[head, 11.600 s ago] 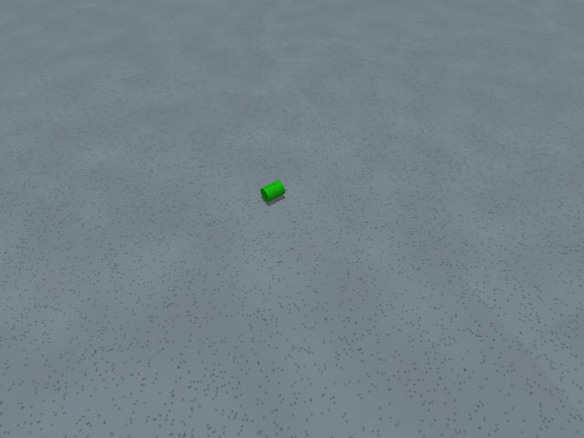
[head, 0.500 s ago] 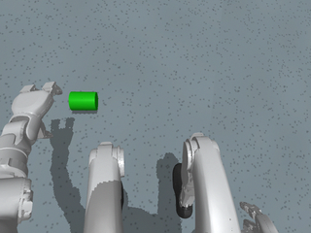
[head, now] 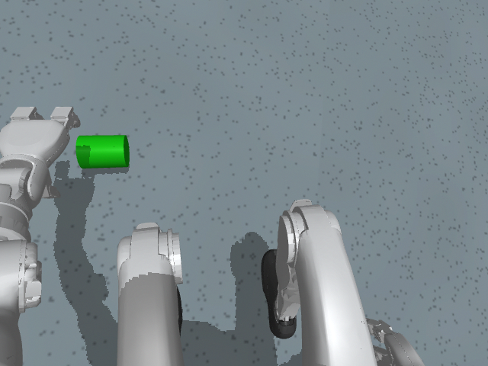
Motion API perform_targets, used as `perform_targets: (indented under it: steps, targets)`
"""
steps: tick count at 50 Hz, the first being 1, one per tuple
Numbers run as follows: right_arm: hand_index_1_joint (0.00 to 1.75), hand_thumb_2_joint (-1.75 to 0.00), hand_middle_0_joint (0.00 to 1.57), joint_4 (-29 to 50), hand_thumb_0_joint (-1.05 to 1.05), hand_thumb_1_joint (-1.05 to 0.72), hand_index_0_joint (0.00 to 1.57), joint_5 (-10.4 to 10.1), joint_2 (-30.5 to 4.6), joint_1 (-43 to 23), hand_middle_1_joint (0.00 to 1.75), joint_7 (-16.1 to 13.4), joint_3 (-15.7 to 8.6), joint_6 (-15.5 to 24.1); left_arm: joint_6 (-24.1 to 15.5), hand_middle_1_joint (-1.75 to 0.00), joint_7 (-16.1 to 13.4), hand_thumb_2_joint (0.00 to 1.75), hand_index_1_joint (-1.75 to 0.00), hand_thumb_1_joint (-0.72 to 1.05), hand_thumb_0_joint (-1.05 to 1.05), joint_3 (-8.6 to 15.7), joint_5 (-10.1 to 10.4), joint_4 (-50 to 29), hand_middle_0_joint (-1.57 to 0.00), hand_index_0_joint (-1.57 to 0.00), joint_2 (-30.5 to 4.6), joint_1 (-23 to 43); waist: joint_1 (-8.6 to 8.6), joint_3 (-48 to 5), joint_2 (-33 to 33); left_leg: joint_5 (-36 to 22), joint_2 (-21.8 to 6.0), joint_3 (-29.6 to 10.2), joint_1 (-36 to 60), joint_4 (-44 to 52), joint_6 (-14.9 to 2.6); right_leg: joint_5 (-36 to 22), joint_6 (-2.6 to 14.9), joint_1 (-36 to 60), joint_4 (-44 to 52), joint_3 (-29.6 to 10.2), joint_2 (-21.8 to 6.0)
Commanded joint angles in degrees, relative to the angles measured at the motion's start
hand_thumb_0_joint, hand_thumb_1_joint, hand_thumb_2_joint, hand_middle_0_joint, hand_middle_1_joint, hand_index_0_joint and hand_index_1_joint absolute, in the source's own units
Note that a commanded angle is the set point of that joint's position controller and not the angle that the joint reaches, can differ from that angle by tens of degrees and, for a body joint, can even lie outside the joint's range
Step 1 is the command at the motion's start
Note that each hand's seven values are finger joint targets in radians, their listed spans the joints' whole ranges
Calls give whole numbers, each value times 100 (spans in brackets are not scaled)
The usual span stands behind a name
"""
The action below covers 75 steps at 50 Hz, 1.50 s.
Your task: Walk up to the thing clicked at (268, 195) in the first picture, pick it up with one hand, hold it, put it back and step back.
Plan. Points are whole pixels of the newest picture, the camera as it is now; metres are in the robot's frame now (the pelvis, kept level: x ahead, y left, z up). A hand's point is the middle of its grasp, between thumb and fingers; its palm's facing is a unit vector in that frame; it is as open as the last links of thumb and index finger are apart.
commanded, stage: rise first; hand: left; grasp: from above
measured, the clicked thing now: (104, 151) +0.51 +0.25 -0.32
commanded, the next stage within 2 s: none
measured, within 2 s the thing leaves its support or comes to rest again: neither
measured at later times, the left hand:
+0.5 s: hand (60, 158) +0.46 +0.29 -0.19, palm faces -0.47 -0.03 -0.88, open 13.5 cm
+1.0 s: hand (64, 156) +0.47 +0.29 -0.21, palm faces -0.46 -0.03 -0.89, open 13.5 cm
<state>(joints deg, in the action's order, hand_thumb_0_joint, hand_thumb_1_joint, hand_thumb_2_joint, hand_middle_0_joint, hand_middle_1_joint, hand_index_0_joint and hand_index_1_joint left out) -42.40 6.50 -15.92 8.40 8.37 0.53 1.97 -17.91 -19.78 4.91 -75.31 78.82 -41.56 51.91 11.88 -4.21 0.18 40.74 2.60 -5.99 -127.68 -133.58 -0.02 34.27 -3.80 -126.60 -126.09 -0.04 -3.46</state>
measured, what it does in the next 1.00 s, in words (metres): stands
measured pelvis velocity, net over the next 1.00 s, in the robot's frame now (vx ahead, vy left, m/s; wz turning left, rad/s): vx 0.00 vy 0.00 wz -0.03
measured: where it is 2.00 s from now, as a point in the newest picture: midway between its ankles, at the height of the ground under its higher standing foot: (225, 325)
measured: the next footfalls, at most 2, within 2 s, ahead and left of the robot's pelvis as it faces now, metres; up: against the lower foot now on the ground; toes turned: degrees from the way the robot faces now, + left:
none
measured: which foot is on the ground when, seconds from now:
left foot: down 0.00-1.00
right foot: down 0.00-1.00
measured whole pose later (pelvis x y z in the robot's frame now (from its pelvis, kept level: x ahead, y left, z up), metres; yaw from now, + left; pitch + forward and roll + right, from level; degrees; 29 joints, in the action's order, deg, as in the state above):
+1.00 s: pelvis +0.00 +0.00 -0.03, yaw -2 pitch +35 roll -9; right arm -42.3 9.0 -16.9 8.5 9.4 3.6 3.1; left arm -17.4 -24.6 6.0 -77.2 85.5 -45.5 56.2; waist 14.9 -1.8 -0.6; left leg 41.7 2.7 -7.4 -132.4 -139.2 0.3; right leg 34.5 -3.9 -131.0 -130.7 0.7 -2.7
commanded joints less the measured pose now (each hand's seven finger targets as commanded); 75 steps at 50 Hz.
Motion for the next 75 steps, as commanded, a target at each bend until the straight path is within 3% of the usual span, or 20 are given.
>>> perform_targets:
  steps: [1, 4, 6, 10, 11, 15, 20, 21, 38, 43, 48, 59, 61, 65, 66, 68, 70, 71, 74, 75]
  targets:
    - [30, -90, 20, 71, 0, -91, 20, 74, -1403, 1144, 30, -78, -470, 23, -67, -96, -345, 93, -94, -45, 0, 304, 41, -667, -13, -15, -1585, 1838, 68, -3797, 1365, -981, 62, 450, 2772, 1592, -150, -613, 526, 1794, 1011, 648, 208]
    - [30, -90, 20, 54, 0, -91, 20, 144, -1414, 1183, 30, -54, -448, 44, -66, -96, -417, 93, -95, -45, 0, 275, 3, -496, -12, -14, -1536, 1798, 142, -3726, 1498, -921, 49, 438, 2742, 1553, -140, -567, 523, 1692, 926, 692, 210]
    - [30, -90, 20, 26, 0, -91, 20, 148, -1421, 1214, 30, -59, -429, 31, -48, -96, -491, 92, -94, -44, 0, 339, -32, -539, -13, -15, -1625, 1802, 61, -3850, 1609, -1064, 54, 456, 2830, 1540, -126, -675, 533, 1702, 876, 684, 212]
    - [30, -90, 20, 17, 0, -91, 20, 181, -1439, 1309, 30, -31, -440, 37, 24, -97, -547, 91, -94, -44, 0, 338, -48, -470, -12, -15, -1600, 1814, 189, -3868, 1571, -1211, 37, 456, 2835, 1424, -135, -820, 526, 1734, 815, 713, 224]
    - [30, -90, 20, 3, 0, -91, 20, 173, -1458, 1278, 30, -41, -451, 30, 11, -96, -571, 91, -93, -42, 0, 384, -9, -623, -13, -16, -1652, 1969, 132, -3948, 1630, -1208, 38, 450, 2859, 1457, -130, -824, 531, 1685, 811, 695, 228]
    - [30, -90, 20, 4, 0, -91, 20, 193, -1462, 1320, 30, -29, -406, 40, 86, -95, -569, 91, -93, -43, 0, 348, -5, -419, -14, -16, -1618, 1815, 213, -3768, 1531, -1184, 42, 465, 2726, 1359, -152, -835, 526, 1704, 815, 705, 232]
    - [30, -90, 20, 9, 0, -90, 20, 186, -1468, 1318, 30, -15, -386, 44, 91, -96, -566, 91, -93, -43, 0, 407, 57, -434, -13, -16, -1739, 1835, 171, -3918, 1509, -1233, 41, 477, 2634, 1310, -165, -887, 530, 1864, 771, 708, 248]
    - [30, -90, 20, -4, 0, -90, 20, 212, -1465, 1361, 30, -13, -363, 46, 118, -96, -552, 92, -94, -44, 0, 341, 54, -317, -12, -15, -1601, 1684, 210, -3815, 1431, -1268, 46, 468, 2671, 1290, -164, -910, 530, 1818, 781, 718, 243]
    - [30, -90, 20, 6, 0, -90, 20, 230, -1547, 1313, 30, 10, -258, 33, 4, -91, -645, 93, -91, -43, 0, 327, -19, -312, -17, -17, -1734, 1990, 308, -3721, 1645, -1264, 59, 435, 2572, 1170, -140, -915, 529, 1625, 642, 786, 272]
    - [30, -90, 20, 17, 0, -91, 20, 269, -1571, 1285, 30, 14, -223, 70, 12, -90, -681, 93, -91, -43, 0, 259, -57, -124, -18, -17, -1734, 2146, 443, -3605, 1677, -1114, 45, 382, 2500, 1142, -144, -809, 520, 1468, 603, 823, 276]
    - [30, -90, 20, 26, 0, -91, 20, 268, -1590, 1256, 30, 10, -177, 91, 47, -91, -716, 93, -91, -43, 0, 286, -58, -97, -18, -18, -1810, 2113, 365, -3621, 1820, -1111, 48, 407, 2523, 1135, -135, -802, 535, 1443, 564, 828, 290]
    - [30, -90, 20, 47, 0, -91, 20, 315, -1632, 1332, 30, 64, -118, 133, 102, -88, -659, 91, -89, -41, 0, 364, -36, 52, -21, -20, -1966, 2049, 488, -3550, 1790, -1226, 42, 374, 2432, 1019, -137, -927, 515, 1505, 466, 864, 286]
    - [30, -90, 20, 82, 0, -91, 20, 308, -1645, 1322, 30, 59, -107, 121, 66, -86, -658, 90, -87, -40, 0, 420, -6, -183, -22, -21, -2075, 2059, 389, -3695, 1775, -1106, 61, 403, 2348, 1070, -149, -836, 522, 1639, 526, 853, 289]
    - [30, -90, 20, 93, 0, -91, 20, 296, -1631, 1306, 30, 54, -123, 104, 22, -84, -648, 89, -85, -38, 0, 354, -30, -259, -25, -23, -1969, 1917, 377, -3718, 1889, -1073, 55, 378, 2405, 1108, -127, -798, 530, 1556, 507, 872, 311]
    - [30, -90, 20, 87, 0, -91, 20, 263, -1620, 1285, 30, 38, -140, 100, 27, -84, -663, 88, -85, -38, 0, 377, -2, -293, -24, -23, -1991, 1902, 291, -3714, 1855, -1083, 60, 383, 2451, 1127, -121, -810, 546, 1495, 517, 845, 298]
    - [30, -90, 20, 73, 0, -91, 20, 261, -1609, 1339, 30, 55, -154, 110, 54, -82, -637, 87, -83, -37, 0, 302, -45, -254, -26, -25, -1885, 1982, 431, -3603, 1876, -1109, 39, 379, 2463, 1079, -121, -846, 541, 1442, 498, 857, 299]
    - [30, -90, 20, 55, 0, -91, 20, 263, -1620, 1390, 30, 55, -158, 109, 79, -81, -645, 87, -83, -36, 0, 312, -26, -271, -27, -26, -1845, 1997, 455, -3609, 1804, -1180, 44, 363, 2460, 1097, -127, -913, 532, 1477, 527, 862, 284]
    - [30, -90, 20, 45, 0, -91, 20, 234, -1611, 1383, 30, 47, -166, 109, 82, -81, -645, 86, -82, -35, 0, 302, -6, -389, -28, -26, -1827, 2005, 375, -3685, 1861, -1254, 36, 374, 2554, 1118, -117, -969, 538, 1508, 530, 847, 284]
    - [30, -90, 20, 36, 0, -91, 20, 221, -1619, 1416, 30, 59, -168, 133, 107, -80, -592, 86, -82, -34, 0, 220, 24, -284, -28, -27, -1728, 2020, 466, -3524, 1829, -1177, 26, 329, 2526, 1172, -114, -902, 534, 1416, 545, 871, 277]
    - [30, -90, 20, 43, 0, -91, 20, 218, -1624, 1408, 30, 49, -171, 122, 114, -79, -591, 85, -81, -33, 0, 230, 17, -350, -30, -28, -1745, 2003, 401, -3637, 1867, -1242, 33, 358, 2549, 1156, -119, -954, 534, 1493, 557, 854, 282]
